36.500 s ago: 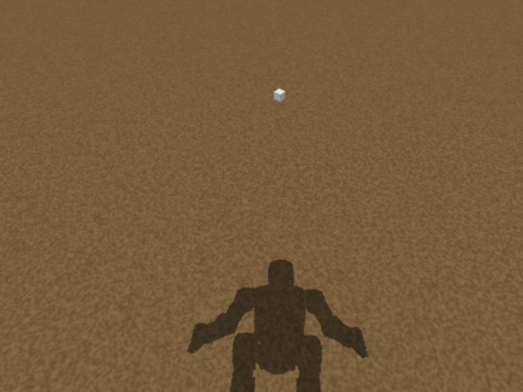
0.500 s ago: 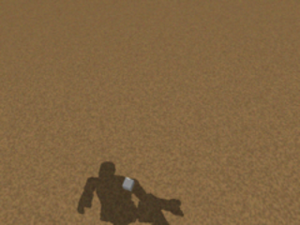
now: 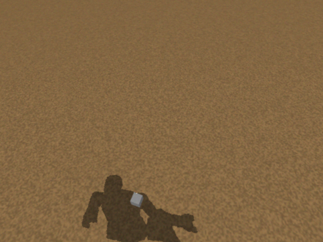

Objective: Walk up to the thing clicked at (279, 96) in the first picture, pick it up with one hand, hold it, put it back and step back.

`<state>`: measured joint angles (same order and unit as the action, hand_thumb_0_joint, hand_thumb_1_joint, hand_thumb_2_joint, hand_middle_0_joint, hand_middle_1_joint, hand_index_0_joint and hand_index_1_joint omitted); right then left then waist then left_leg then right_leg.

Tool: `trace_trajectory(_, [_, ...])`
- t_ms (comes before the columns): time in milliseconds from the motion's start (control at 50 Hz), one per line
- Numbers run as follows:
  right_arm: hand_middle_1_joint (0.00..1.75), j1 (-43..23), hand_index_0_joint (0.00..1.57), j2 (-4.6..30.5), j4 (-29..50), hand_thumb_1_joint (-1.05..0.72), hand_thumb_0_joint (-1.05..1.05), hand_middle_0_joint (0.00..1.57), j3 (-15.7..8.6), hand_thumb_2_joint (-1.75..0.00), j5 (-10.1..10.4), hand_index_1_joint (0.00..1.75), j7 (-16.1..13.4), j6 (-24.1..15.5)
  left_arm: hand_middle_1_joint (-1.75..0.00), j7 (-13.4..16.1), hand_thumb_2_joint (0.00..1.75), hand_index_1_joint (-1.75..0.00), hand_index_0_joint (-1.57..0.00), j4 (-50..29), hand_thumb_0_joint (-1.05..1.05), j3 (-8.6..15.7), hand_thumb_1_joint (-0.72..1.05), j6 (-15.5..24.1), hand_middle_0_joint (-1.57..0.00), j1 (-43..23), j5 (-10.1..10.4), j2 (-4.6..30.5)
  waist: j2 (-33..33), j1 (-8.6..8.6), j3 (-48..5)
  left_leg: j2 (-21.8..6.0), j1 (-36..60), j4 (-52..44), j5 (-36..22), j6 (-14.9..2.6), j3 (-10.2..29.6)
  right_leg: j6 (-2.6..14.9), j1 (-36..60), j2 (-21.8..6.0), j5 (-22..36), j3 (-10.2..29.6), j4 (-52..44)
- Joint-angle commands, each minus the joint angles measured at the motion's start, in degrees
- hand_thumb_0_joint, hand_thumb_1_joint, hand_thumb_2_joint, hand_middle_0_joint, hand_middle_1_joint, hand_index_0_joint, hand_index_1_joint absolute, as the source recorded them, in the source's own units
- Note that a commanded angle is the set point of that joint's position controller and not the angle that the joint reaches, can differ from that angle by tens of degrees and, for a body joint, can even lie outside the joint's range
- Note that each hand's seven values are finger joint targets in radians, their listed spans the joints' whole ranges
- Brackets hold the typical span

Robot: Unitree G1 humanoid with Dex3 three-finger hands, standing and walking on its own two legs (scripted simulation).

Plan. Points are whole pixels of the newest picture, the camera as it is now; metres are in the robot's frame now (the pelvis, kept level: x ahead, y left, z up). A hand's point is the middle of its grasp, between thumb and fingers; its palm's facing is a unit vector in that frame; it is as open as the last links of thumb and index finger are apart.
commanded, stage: stand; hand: left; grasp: from above
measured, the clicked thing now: (136, 199) +0.46 +0.21 -0.75
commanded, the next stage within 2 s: step back in 0.04 s
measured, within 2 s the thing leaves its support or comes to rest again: neither
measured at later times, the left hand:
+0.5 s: hand out of the picture +0.02 +0.26 -0.17, palm faces -0.07 -0.90 -0.42, open 7.4 cm
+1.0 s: hand out of the picture -0.08 +0.29 -0.18, palm faces -0.09 -0.92 -0.38, open 7.4 cm
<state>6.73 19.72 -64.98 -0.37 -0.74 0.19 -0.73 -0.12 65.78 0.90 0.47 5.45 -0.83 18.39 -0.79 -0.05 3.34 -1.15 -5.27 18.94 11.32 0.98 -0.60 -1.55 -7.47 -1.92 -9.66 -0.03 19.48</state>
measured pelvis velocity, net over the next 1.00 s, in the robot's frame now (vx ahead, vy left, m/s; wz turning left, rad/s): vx -0.19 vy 0.03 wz -0.06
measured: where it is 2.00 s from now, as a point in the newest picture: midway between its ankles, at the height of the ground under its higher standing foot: outside the picture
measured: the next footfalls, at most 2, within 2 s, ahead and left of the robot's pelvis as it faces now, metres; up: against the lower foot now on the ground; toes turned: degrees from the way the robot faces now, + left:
left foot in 0.64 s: -0.13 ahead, +0.12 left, +0.00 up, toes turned -1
right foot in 1.04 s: -0.17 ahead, -0.09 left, +0.00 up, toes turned +0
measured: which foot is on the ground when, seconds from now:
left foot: down 0.00-0.36, up 0.38-0.62, down 0.64-1.00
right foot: down 0.00-0.66, up 0.68-1.00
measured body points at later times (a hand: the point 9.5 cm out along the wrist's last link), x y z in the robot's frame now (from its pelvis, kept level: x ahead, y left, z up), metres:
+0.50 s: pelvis -0.08 -0.01 -0.03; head -0.02 -0.03 +0.42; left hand +0.02 +0.30 -0.14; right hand +0.03 -0.33 -0.16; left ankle -0.10 +0.12 -0.68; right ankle +0.01 -0.14 -0.75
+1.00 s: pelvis -0.19 +0.03 -0.02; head -0.11 +0.03 +0.42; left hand -0.08 +0.34 -0.15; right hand -0.10 -0.29 -0.13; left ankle -0.17 +0.12 -0.75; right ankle -0.21 -0.10 -0.73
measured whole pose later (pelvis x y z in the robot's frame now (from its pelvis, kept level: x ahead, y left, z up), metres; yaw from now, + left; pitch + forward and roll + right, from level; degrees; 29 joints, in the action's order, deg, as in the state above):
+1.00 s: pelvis -0.19 +0.03 -0.02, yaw -4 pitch -2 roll +0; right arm 7.2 21.5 -48.9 -3.3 -1.0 -0.7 1.7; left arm 0.9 49.7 3.9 -2.9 8.6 -1.4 21.9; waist 1.5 -0.4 11.6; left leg 0.9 -16.4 35.7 17.8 -3.2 -3.7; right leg -0.6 -18.7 3.1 -24.8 5.3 46.0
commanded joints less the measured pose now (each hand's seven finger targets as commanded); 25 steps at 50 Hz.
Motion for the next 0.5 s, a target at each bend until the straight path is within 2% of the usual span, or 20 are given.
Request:
trace_trajectory(0, [0.3, -1.4, 0.2, 11.2, 3.3, -0.9, 0.0, 0.2, -2.2, -0.9, -0.2, 0.3, -0.9, -1.0, -0.3, 1.0, 0.9, -0.3, -0.2, -3.4, 0.0, 2.4, 0.9, 1.2, -0.2, -1.8, 0.2, 12.6, 1.7, 0.22, -4.5, -6.4, -0.9, -3.1, -6.7, -1.86, 4.5, 2.41, 2.2, -5.8, 8.5, 4.4, -2.6])
trace_trajectory(20, [0.3, -3.6, 0.2, 15.4, 4.5, -0.9, 0.0, 0.2, -3.7, -0.9, 0.7, 0.3, -0.6, 0.2, -0.3, 1.1, 0.9, -0.3, -0.2, -5.8, 0.0, 4.2, 0.9, 0.6, -0.2, -2.2, 1.3, 17.1, 2.0, 0.24, 0.3, -5.6, -4.0, 2.6, -15.7, -3.04, 5.4, 2.54, -2.6, -4.9, 19.7, 5.1, 2.6])
trace_trajectory(60, [0.3, -1.6, 0.2, 14.7, 5.5, -0.9, 0.0, 0.2, -3.9, -0.9, 1.2, 0.3, -0.6, 0.8, -0.3, 1.5, 0.9, -0.3, -0.2, -7.4, 0.0, 4.1, 0.9, 0.2, -0.2, -1.7, 1.5, 15.8, 1.6, 0.77, -2.8, -5.8, -4.0, 4.6, -20.0, -4.02, 4.6, 3.24, -1.1, -4.5, 21.8, 4.0, 5.9])
trace_trajectory(100, [0.3, -1.5, 0.2, 14.8, 6.8, -0.9, 0.0, 0.2, -4.3, -0.9, 1.3, 0.3, -0.5, 1.3, -0.3, 1.5, 0.9, -0.3, -0.2, -9.1, 0.0, 4.2, 0.9, -0.1, -0.2, -1.0, 1.6, 15.3, 0.3, 1.09, -5.8, -6.6, -3.6, 5.8, -22.1, -5.25, 5.1, 3.92, -1.6, -3.5, 19.9, 3.5, 8.9])
trace_trajectory(140, [0.3, -2.3, 0.2, 15.5, 8.3, -0.9, 0.0, 0.2, -5.0, -0.9, 1.2, 0.3, -0.3, 1.8, -0.3, 1.4, 0.9, -0.3, -0.2, -10.7, 0.0, 3.9, 0.9, -0.6, -0.2, -1.8, 1.2, 15.0, -0.8, 1.4, -6.9, -7.0, -4.8, 6.3, -17.4, -6.55, 5.9, 4.29, -3.1, -2.7, 14.8, 3.4, 11.1])
trace_trajectory(160, [0.3, -3.0, 0.2, 15.8, 8.9, -0.9, 0.0, 0.2, -5.3, -0.9, 1.2, 0.3, -0.3, 2.1, -0.3, 1.4, 0.9, -0.3, -0.2, -11.2, 0.0, 3.9, 0.9, -0.9, -0.2, -1.1, 1.0, 14.7, -1.7, 1.02, -7.1, -7.5, -5.1, 6.7, -14.9, -7.34, 6.1, 4.58, -4.3, -2.2, 12.3, 3.1, 12.2])
trace_trajectory(220, [0.3, -3.6, 0.2, 16.1, 11.3, -0.9, 0.0, 0.2, -5.8, -0.9, 1.0, 0.3, -0.1, 2.6, -0.3, 1.1, 0.9, -0.3, -0.2, -12.5, 0.0, 4.0, 0.9, -1.4, -0.2, 0.3, 0.4, 15.0, -3.4, 0.83, -8.5, -9.1, -7.9, 7.6, -12.0, -9.55, 7.8, 4.89, -4.3, -0.8, 7.0, 2.4, 17.7])
trace_trajectory(240, [0.3, -4.7, 0.2, 16.1, 12.2, -0.9, 0.0, 0.2, -5.9, -0.9, 1.0, 0.3, -0.1, 2.7, -0.3, 1.0, 0.9, -0.3, -0.2, -12.5, 0.0, 4.2, 0.9, -1.5, -0.2, 2.2, 0.3, 14.9, -4.8, -0.11, -9.1, -9.6, -9.0, 8.7, -10.3, -10.05, 8.4, 5.18, -3.8, -0.5, 4.7, 2.2, 19.3])
trace_trajectory(260, [0.3, -5.2, 0.2, 16.1, 13.0, -0.9, 0.0, 0.2, -6.1, -0.9, 0.9, 0.3, 0.0, 2.9, -0.3, 0.9, 0.9, -0.3, -0.2, -12.7, 0.0, 4.4, 0.9, -1.6, -0.2, 2.7, 0.1, 15.0, -5.0, -0.19, -9.2, -9.7, -11.6, 9.2, -8.5, -10.47, 8.8, 5.38, -3.1, 0.1, 2.3, 2.0, 20.8])
trace_trajectory(280, [0.3, -6.3, 0.2, 16.2, 13.9, -0.9, 0.0, 0.2, -6.2, -0.9, 1.0, 0.3, 0.0, 3.1, -0.3, 0.7, 0.9, -0.3, -0.2, -12.7, 0.0, 4.7, 0.9, -1.7, -0.2, 4.5, 0.0, 15.2, -5.5, -1.27, -9.4, -9.7, -13.0, 11.1, -6.3, -10.47, 8.7, 5.86, -2.8, -0.2, 0.6, 2.3, 21.1])
trace_trajectory(300, [0.3, -7.3, 0.2, 15.9, 14.8, -0.9, 0.0, 0.2, -6.3, -0.9, 0.8, 0.3, 0.1, 3.3, -0.3, 0.7, 0.9, -0.3, -0.2, -12.8, 0.0, 4.9, 0.9, -1.8, -0.2, 5.3, -0.1, 15.8, -3.9, -1.88, -9.1, -7.9, -14.7, 15.0, -2.7, -9.74, 7.4, 7.16, -3.5, -1.7, 0.3, 4.4, 19.0])
trace_trajectory(320, [0.3, -6.9, 0.2, 15.0, 15.2, -0.9, 0.0, 0.2, -6.1, -0.9, 1.0, 0.3, 0.2, 3.6, -0.3, 0.6, 0.9, -0.3, -0.2, -13.4, 0.0, 5.4, 0.9, -1.7, -0.2, 5.0, -0.2, 17.3, 1.3, -1.87, -7.9, -3.0, -16.8, 21.2, 4.9, -7.52, 4.6, 9.55, -5.5, -5.7, 1.9, 10.0, 12.3])
trace_trajectory(340, [0.3, -6.5, 0.2, 12.8, 15.6, -0.9, 0.0, 0.2, -5.7, -0.9, 0.9, 0.3, 0.1, 4.0, -0.3, 0.6, 0.9, -0.3, -0.2, -14.1, 0.0, 6.3, 0.9, -1.4, -0.2, 4.2, -0.5, 20.8, 11.8, -2.59, -4.5, 5.3, -18.8, 34.2, 17.4, -3.58, 0.3, 13.85, -10.3, -14.8, 2.5, 22.0, -0.8])
trace_trajectory(360, [0.3, -3.8, 0.2, 12.1, 15.0, -0.9, 0.0, 0.2, -5.6, -0.9, 0.4, 0.3, 0.0, 4.7, -0.3, 1.0, 0.9, -0.3, -0.2, -15.9, 0.0, 6.9, 0.9, -0.9, -0.2, 1.3, -1.4, 23.7, 15.1, -1.95, -3.9, 8.1, -18.5, 45.5, 24.2, -3.09, 5.7, 17.21, -14.6, -19.8, -3.4, 30.7, -5.4])
trace_trajectory(380, [0.3, -1.0, 0.2, 13.3, 14.2, -0.9, 0.0, 0.2, -6.1, -0.9, 0.3, 0.3, 0.1, 4.9, -0.3, 1.3, 0.9, -0.3, -0.2, -17.5, 0.0, 7.1, 0.9, -0.8, -0.2, -1.0, -1.9, 24.1, 14.2, -1.07, -2.8, 7.3, -16.9, 50.3, 23.5, -2.82, 8.5, 18.21, -18.9, -20.3, -7.6, 31.0, -5.8])
trace_trajectory(400, [0.3, 1.5, 0.2, 14.1, 13.5, -0.9, 0.0, 0.2, -6.2, -0.9, 0.7, 0.3, 0.4, 4.8, -0.3, 1.5, 0.9, -0.3, -0.2, -18.8, 0.0, 7.1, 0.9, -0.8, -0.2, -4.3, -2.0, 22.9, 12.5, 0.43, -1.5, 6.1, -16.3, 52.6, 20.1, -2.5, 8.8, 17.39, -20.5, -18.3, -8.7, 26.0, -4.9])
trace_trajectory(420, [0.3, 3.3, 0.2, 14.2, 12.5, -0.9, 0.0, 0.2, -6.3, -0.9, 1.4, 0.3, 0.6, 4.7, -0.3, 1.6, 0.9, -0.3, -0.2, -19.4, 0.0, 6.6, 0.9, -0.8, -0.2, -6.2, -1.9, 20.5, 10.2, 1.38, -2.3, 6.4, -15.6, 52.8, 17.6, -2.17, 8.9, 15.4, -19.1, -14.2, -7.7, 19.8, -2.9])
trace_trajectory(440, [0.3, 5.6, 0.2, 14.0, 11.9, -0.9, 0.0, 0.2, -6.3, -0.9, 1.7, 0.3, 0.6, 4.4, -0.3, 1.8, 0.9, -0.3, -0.2, -20.0, 0.0, 6.3, 0.9, -0.9, -0.2, -7.7, -1.9, 19.2, 10.7, 2.19, -4.7, 6.6, -15.6, 52.8, 16.3, -1.54, 7.9, 13.88, -16.1, -11.8, -6.0, 15.6, -1.3])
trace_trajectory(480, [0.3, 6.6, 0.2, 14.3, 12.5, -0.9, 0.0, 0.2, -6.0, -0.9, 1.5, 0.3, 0.3, 4.2, -0.3, 2.0, 0.9, -0.3, -0.2, -20.7, 0.0, 6.5, 0.9, -1.1, -0.2, -6.5, -2.2, 18.7, 11.2, 0.98, -7.4, 5.2, -15.6, 46.6, 16.7, -0.42, 6.3, 13.07, -11.1, -10.8, -5.9, 14.1, 1.5])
